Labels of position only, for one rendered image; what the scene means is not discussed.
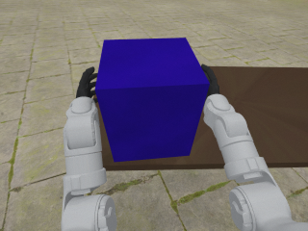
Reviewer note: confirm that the left robot upper arm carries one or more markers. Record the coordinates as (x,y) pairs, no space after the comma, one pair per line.
(90,213)

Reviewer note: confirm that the robot right hand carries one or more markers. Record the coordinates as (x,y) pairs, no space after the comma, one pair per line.
(213,87)

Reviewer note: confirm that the robot left hand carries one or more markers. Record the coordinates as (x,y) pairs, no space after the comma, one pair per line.
(85,86)

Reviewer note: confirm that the robot left forearm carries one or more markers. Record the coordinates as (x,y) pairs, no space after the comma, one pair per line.
(82,150)

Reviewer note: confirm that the carton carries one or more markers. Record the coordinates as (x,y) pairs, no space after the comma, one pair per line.
(151,93)

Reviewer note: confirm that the table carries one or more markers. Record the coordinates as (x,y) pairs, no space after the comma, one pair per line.
(274,104)

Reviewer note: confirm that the robot right forearm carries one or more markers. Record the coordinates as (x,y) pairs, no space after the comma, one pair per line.
(241,158)

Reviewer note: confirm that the right robot upper arm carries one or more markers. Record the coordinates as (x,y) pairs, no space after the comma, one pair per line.
(262,207)

